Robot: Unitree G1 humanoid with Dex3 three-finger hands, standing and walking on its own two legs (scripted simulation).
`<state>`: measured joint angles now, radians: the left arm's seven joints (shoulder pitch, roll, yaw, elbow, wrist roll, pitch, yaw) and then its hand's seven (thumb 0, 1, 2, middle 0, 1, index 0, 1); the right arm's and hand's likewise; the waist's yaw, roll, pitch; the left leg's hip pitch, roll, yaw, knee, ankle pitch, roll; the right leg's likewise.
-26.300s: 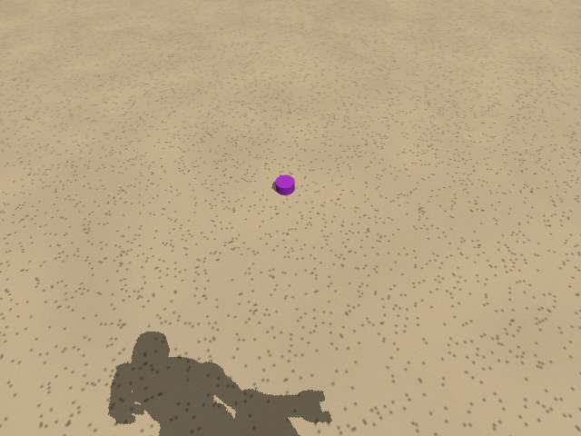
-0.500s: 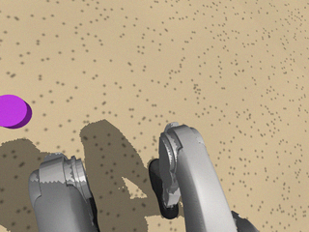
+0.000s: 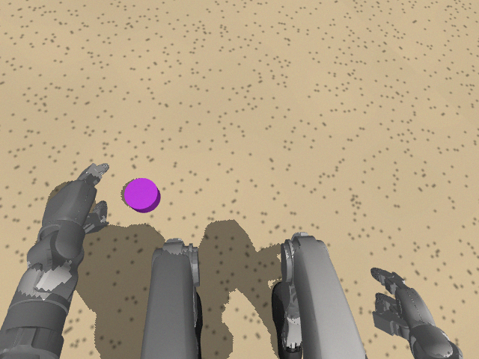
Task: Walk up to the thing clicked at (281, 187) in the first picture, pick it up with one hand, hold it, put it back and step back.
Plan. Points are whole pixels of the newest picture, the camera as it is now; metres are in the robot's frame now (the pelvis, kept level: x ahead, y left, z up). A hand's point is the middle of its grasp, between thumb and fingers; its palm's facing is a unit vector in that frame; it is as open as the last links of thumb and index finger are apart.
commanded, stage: home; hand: left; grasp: from above
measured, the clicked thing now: (143, 195) +0.48 +0.27 -0.44
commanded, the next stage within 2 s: none
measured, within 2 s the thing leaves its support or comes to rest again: neither
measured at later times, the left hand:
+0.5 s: hand (64, 269) +0.25 +0.20 +0.10, palm faces +0.07 -0.96 -0.29, open 7.4 cm
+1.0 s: hand (8, 312) +0.22 +0.18 +0.20, palm faces +0.15 -0.97 -0.19, open 7.4 cm
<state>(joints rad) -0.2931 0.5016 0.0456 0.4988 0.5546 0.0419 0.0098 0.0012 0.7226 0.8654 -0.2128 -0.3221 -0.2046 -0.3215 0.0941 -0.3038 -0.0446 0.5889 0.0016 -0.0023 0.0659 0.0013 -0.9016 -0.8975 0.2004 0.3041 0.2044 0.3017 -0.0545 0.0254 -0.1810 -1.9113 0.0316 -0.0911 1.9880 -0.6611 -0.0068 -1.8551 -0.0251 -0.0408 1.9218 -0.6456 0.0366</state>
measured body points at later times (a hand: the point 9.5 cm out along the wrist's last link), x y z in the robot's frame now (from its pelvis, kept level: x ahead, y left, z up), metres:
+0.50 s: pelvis +0.05 +0.00 +0.18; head +0.14 +0.02 +0.62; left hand +0.25 +0.25 +0.12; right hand +0.23 -0.23 +0.09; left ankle +0.08 +0.12 -0.43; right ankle +0.09 -0.14 -0.43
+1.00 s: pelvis +0.09 -0.01 +0.25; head +0.11 +0.00 +0.70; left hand +0.21 +0.23 +0.22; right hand +0.28 -0.24 +0.20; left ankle +0.08 +0.12 -0.43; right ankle +0.09 -0.14 -0.43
